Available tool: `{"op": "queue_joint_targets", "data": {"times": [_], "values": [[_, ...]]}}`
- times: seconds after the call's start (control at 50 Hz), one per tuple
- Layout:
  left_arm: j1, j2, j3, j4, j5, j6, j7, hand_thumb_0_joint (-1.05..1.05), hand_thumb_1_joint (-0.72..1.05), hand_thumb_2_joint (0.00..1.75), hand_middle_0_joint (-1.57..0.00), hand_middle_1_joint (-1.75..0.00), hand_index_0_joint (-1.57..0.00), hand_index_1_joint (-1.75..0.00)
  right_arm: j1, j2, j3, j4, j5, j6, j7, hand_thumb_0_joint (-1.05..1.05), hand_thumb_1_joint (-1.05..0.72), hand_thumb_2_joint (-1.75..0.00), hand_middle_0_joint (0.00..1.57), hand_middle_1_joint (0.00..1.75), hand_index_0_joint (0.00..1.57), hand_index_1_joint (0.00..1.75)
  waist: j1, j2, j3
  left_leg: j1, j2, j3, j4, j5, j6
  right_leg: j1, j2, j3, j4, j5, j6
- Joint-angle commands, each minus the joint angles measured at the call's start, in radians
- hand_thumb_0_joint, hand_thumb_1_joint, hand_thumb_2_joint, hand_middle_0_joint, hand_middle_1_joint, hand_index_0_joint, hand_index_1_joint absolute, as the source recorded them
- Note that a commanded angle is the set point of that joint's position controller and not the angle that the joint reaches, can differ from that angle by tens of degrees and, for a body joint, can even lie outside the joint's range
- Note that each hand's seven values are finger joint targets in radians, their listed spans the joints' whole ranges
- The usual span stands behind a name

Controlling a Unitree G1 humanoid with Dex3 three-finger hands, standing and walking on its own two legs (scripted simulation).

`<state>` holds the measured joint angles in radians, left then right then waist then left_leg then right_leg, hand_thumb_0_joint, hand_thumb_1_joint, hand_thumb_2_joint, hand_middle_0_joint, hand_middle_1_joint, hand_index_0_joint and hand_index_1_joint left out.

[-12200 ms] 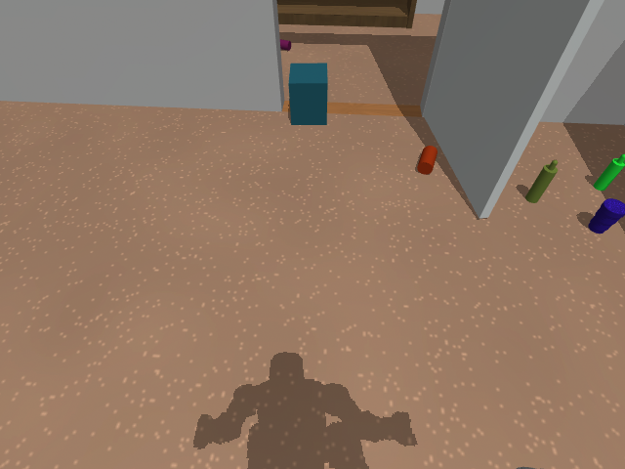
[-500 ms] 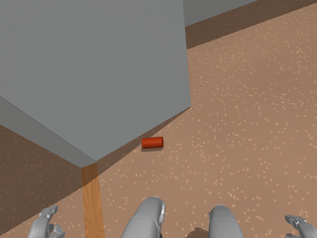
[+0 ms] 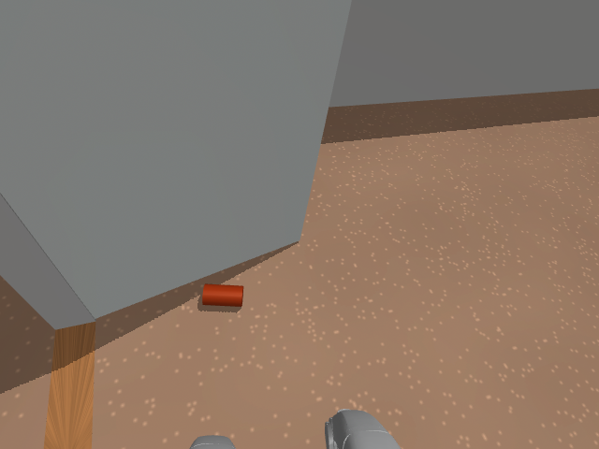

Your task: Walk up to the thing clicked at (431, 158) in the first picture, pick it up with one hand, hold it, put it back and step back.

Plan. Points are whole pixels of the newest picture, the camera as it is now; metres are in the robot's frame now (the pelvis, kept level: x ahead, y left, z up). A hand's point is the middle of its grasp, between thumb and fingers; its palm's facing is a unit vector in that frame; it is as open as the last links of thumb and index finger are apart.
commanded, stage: walk up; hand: left
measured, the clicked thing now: (223, 295) +0.67 +0.20 -0.71
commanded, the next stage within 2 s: stand in 0.12 s
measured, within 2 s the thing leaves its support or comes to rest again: neither
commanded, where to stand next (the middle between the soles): +0.20 -0.02 m, yaw +0 degrees
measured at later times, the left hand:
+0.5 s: hand out of the picture +0.11 +0.20 -0.12, palm faces +0.02 -0.92 -0.39, open 7.4 cm
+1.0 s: hand out of the picture +0.11 +0.19 -0.12, palm faces -0.02 -0.94 -0.34, open 7.4 cm
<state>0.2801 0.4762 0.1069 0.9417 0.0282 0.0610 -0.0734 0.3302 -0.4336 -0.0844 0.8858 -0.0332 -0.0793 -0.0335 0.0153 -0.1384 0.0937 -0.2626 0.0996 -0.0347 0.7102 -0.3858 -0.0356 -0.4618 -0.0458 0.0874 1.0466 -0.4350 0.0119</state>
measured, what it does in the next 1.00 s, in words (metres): steps on the spot: right foot, then left foot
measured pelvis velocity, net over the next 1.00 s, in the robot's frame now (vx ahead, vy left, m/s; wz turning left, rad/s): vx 0.02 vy -0.07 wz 0.00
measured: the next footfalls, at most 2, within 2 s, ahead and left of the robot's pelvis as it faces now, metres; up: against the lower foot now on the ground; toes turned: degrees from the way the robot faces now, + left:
right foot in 0.10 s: +0.11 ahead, -0.18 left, +0.00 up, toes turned -2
left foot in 0.40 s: +0.08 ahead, +0.06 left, +0.00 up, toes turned +1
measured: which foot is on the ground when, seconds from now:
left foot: down 0.00-0.12, up 0.14-0.38, down 0.40-1.00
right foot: up 0.00-0.08, down 0.10-1.00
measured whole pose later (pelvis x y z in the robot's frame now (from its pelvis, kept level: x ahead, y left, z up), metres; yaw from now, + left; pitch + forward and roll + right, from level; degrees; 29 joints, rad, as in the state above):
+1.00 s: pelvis +0.02 -0.07 +0.03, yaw +0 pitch -4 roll +0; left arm 0.11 0.36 0.00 1.12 0.01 -0.02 -0.02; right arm 0.10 -0.34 -0.01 1.12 -0.01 -0.02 0.02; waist 0.00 0.00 0.06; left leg -0.12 0.02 0.02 0.36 -0.18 -0.01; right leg -0.16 -0.01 -0.03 0.35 -0.13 0.00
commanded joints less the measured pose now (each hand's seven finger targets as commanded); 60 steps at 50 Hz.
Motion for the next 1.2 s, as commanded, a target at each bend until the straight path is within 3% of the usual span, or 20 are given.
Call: {"op": "queue_joint_targets", "data": {"times": [0.0,0.06,0.08,0.1,0.12,0.14,0.16,0.18,0.2,0.22,0.3,0.36,0.4,0.42,0.44,0.5,0.78,0.9,1.08,1.18], "values": [[-0.022,0.168,0.039,-0.083,-0.022,-0.086,0.005,0.0,0.9,0.9,-0.2,-0.3,-0.2,-0.3,-0.12,-0.296,-0.06,-0.108,-0.014,0.006,0.026,0.0,-0.9,-0.9,0.2,0.3,0.2,0.3,-0.008,0.574,0.063,-0.142,0.108,-0.156,-0.368,-0.283,0.233,0.05,-0.001,-0.118,-0.233,-0.088,-0.01],[0.186,0.145,0.04,0.027,-0.022,-0.109,0.056,0.0,0.9,0.9,-0.2,-0.3,-0.2,-0.3,-0.182,-0.194,-0.022,-0.128,-0.007,0.068,0.032,0.0,-0.9,-0.9,0.2,0.3,0.2,0.3,0.082,0.385,0.029,-0.328,0.002,-0.008,-0.009,-0.052,0.161,0.368,0.079,-0.204,-0.446,0.145,0.028],[0.23,0.189,0.049,0.031,-0.016,-0.12,0.077,0.0,0.9,0.9,-0.2,-0.3,-0.2,-0.3,-0.153,-0.1,0.005,-0.133,0.008,0.08,0.028,0.0,-0.9,-0.9,0.2,0.3,0.2,0.3,0.11,0.147,-0.005,-0.333,-0.063,0.048,0.264,-0.067,0.126,0.371,0.018,-0.103,-0.567,0.197,0.031],[0.191,0.263,0.024,-0.014,0.002,-0.127,0.074,0.0,0.9,0.9,-0.2,-0.3,-0.2,-0.3,-0.072,-0.043,0.003,-0.139,0.044,0.067,0.007,0.0,-0.9,-0.9,0.2,0.3,0.2,0.3,0.054,-0.16,-0.019,-0.326,-0.17,-0.007,0.386,-0.27,0.072,0.241,-0.302,0.416,-0.743,0.181,-0.03],[0.064,0.334,0.033,-0.049,0.014,-0.126,0.079,0.0,0.9,0.9,-0.2,-0.3,-0.2,-0.3,-0.108,-0.16,-0.027,-0.147,0.045,0.075,-0.006,0.0,-0.9,-0.9,0.2,0.3,0.2,0.3,0.036,-0.08,-0.038,-0.269,-0.113,-0.137,0.376,-0.212,0.09,0.129,-0.312,0.496,-0.78,-0.007,-0.151],[-0.023,0.299,0.031,-0.064,0.013,-0.12,0.087,0.0,0.9,0.9,-0.2,-0.3,-0.2,-0.3,-0.099,-0.209,-0.036,-0.128,0.043,0.077,-0.006,0.0,-0.9,-0.9,0.2,0.3,0.2,0.3,0.012,-0.043,-0.006,-0.242,-0.108,-0.094,0.395,-0.241,0.112,0.025,-0.312,0.5,-0.79,-0.156,-0.225],[-0.069,0.26,0.02,-0.104,0.0,-0.118,0.083,0.0,0.9,0.9,-0.2,-0.3,-0.2,-0.3,-0.082,-0.233,-0.052,-0.115,0.043,0.081,0.0,0.0,-0.9,-0.9,0.2,0.3,0.2,0.3,-0.016,0.034,0.045,-0.258,-0.081,-0.101,0.408,-0.203,0.095,0.051,-0.249,0.388,-0.779,-0.205,-0.192],[-0.086,0.233,0.008,-0.113,-0.008,-0.118,0.085,0.0,0.9,0.9,-0.2,-0.3,-0.2,-0.3,-0.04,-0.198,-0.048,-0.087,0.049,0.084,0.005,0.0,-0.9,-0.9,0.2,0.3,0.2,0.3,-0.031,-0.054,0.008,-0.241,-0.071,-0.068,0.371,-0.185,0.09,0.092,-0.225,0.319,-0.767,-0.231,-0.173],[-0.096,0.205,-0.001,-0.11,-0.009,-0.124,0.087,0.0,0.9,0.9,-0.2,-0.3,-0.2,-0.3,-0.001,-0.177,-0.042,-0.055,0.048,0.082,0.01,0.0,-0.9,-0.9,0.2,0.3,0.2,0.3,-0.033,-0.114,-0.046,-0.228,-0.056,-0.055,0.311,-0.125,0.088,0.187,-0.192,0.254,-0.731,-0.13,-0.145],[-0.118,0.209,-0.006,-0.095,-0.014,-0.128,0.087,0.0,0.9,0.9,-0.2,-0.3,-0.2,-0.3,0.0,-0.178,-0.041,-0.047,0.038,0.082,0.01,0.0,-0.9,-0.9,0.2,0.3,0.2,0.3,-0.049,-0.151,-0.048,-0.188,-0.05,-0.031,0.256,-0.12,0.088,0.15,-0.204,0.254,-0.707,-0.017,-0.163],[-0.131,0.169,-0.017,-0.086,-0.009,-0.122,0.089,0.0,0.9,0.9,-0.2,-0.3,-0.2,-0.3,-0.025,-0.17,-0.035,-0.022,0.027,0.068,0.022,0.0,-0.9,-0.9,0.2,0.3,0.2,0.3,-0.032,-0.13,-0.041,-0.075,-0.075,0.019,0.019,-0.128,0.076,0.146,-0.167,0.147,-0.69,0.092,-0.165],[-0.12,0.141,-0.021,-0.064,-0.027,-0.11,0.085,0.0,0.9,0.9,-0.2,-0.3,-0.2,-0.3,-0.013,-0.132,-0.024,0.009,0.022,0.047,0.022,0.0,-0.9,-0.9,0.2,0.3,0.2,0.3,-0.048,-0.09,-0.078,0.114,-0.095,0.042,-0.257,0.158,0.074,0.13,-0.142,0.087,-0.598,0.289,-0.14],[-0.118,0.062,-0.042,-0.075,-0.042,-0.111,0.085,0.0,0.9,0.9,-0.2,-0.3,-0.2,-0.3,-0.039,-0.184,-0.032,0.014,0.004,0.028,0.016,0.0,-0.9,-0.9,0.2,0.3,0.2,0.3,-0.034,0.081,-0.151,0.187,0.043,-0.145,-0.317,0.316,0.101,0.125,-0.083,0.012,-0.511,0.309,-0.069],[-0.105,0.045,-0.048,-0.073,-0.052,-0.108,0.084,0.0,0.9,0.9,-0.2,-0.3,-0.2,-0.3,-0.135,-0.208,-0.026,0.003,0.004,0.021,0.017,0.0,-0.9,-0.9,0.2,0.3,0.2,0.3,0.016,0.145,-0.14,0.089,0.093,-0.208,-0.335,0.264,0.126,0.196,-0.028,-0.022,-0.528,0.229,-0.045],[-0.102,0.063,-0.044,-0.05,-0.052,-0.104,0.084,0.0,0.9,0.9,-0.2,-0.3,-0.2,-0.3,-0.192,-0.197,-0.019,0.01,0.01,0.025,0.025,0.0,-0.9,-0.9,0.2,0.3,0.2,0.3,0.04,0.17,-0.102,-0.05,0.08,-0.186,-0.333,0.147,0.139,0.295,-0.025,-0.016,-0.58,0.139,-0.041],[-0.182,0.12,-0.038,-0.02,-0.025,-0.115,0.074,0.0,0.9,0.9,-0.2,-0.3,-0.2,-0.3,-0.196,-0.097,0.014,0.042,0.029,0.031,0.037,0.0,-0.9,-0.9,0.2,0.3,0.2,0.3,-0.012,0.118,-0.101,0.002,-0.005,-0.069,-0.346,0.105,0.078,0.307,-0.096,0.055,-0.646,0.176,-0.065],[-0.23,0.085,-0.065,0.078,-0.025,-0.114,0.07,0.0,0.9,0.9,-0.2,-0.3,-0.2,-0.3,-0.254,-0.123,0.028,0.148,0.027,0.031,0.035,0.0,-0.9,-0.9,0.2,0.3,0.2,0.3,-0.015,0.174,-0.113,0.115,0.03,-0.058,-0.406,0.295,0.053,0.357,-0.088,0.008,-0.726,0.379,-0.042],[-0.243,0.092,-0.069,0.109,-0.02,-0.106,0.069,0.0,0.9,0.9,-0.2,-0.3,-0.2,-0.3,-0.274,-0.122,0.032,0.17,0.025,0.043,0.038,0.0,-0.9,-0.9,0.2,0.3,0.2,0.3,-0.02,0.115,-0.061,0.114,0.019,-0.053,-0.43,0.15,0.05,0.27,-0.084,0.03,-0.8,0.17,-0.035],[-0.247,0.093,-0.075,0.126,-0.022,-0.109,0.074,0.0,0.9,0.9,-0.2,-0.3,-0.2,-0.3,-0.285,-0.121,0.032,0.193,0.022,0.043,0.042,0.0,-0.9,-0.9,0.2,0.3,0.2,0.3,-0.024,0.107,-0.125,0.17,0.029,-0.051,-0.426,0.225,0.055,0.285,-0.091,0.026,-0.798,0.239,-0.035],[-0.221,0.088,-0.077,0.141,-0.025,-0.105,0.075,0.0,0.9,0.9,-0.2,-0.3,-0.2,-0.3,-0.29,-0.118,0.037,0.204,0.021,0.044,0.041,0.0,-0.9,-0.9,0.2,0.3,0.2,0.3,-0.01,0.129,-0.1,0.106,0.025,-0.059,-0.456,0.17,0.054,0.315,-0.08,0.011,-0.781,0.234,-0.027]]}}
